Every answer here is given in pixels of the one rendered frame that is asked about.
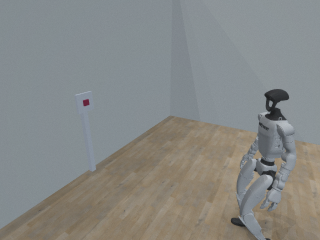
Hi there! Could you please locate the robot left forearm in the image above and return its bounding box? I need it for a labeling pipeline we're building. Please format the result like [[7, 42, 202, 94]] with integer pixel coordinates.
[[272, 154, 296, 192]]

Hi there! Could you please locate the button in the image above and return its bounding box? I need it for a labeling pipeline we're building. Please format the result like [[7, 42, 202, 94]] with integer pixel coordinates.
[[83, 99, 90, 106]]

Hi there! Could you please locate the left robot shin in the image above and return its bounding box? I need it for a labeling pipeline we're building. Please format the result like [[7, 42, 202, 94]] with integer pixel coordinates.
[[238, 212, 266, 240]]

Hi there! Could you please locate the robot head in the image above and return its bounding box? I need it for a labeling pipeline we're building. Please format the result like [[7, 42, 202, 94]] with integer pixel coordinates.
[[264, 89, 289, 121]]

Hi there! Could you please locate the robot right hand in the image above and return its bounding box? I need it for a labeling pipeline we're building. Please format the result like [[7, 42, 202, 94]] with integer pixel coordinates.
[[240, 153, 254, 169]]

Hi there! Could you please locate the robot right forearm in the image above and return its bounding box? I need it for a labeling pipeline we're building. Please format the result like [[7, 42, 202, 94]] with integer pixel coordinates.
[[247, 135, 259, 156]]

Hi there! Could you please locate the left robot upper arm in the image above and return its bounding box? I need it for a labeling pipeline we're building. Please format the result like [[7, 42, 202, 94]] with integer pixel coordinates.
[[276, 121, 297, 162]]

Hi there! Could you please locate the right robot upper arm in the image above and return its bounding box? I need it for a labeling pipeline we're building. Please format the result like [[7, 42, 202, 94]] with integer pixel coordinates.
[[257, 112, 270, 136]]

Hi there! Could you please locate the robot left hand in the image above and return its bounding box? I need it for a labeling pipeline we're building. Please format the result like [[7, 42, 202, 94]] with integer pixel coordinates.
[[260, 188, 282, 212]]

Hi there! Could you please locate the panel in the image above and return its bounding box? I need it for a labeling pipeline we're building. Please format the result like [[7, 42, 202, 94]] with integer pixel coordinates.
[[74, 91, 96, 172]]

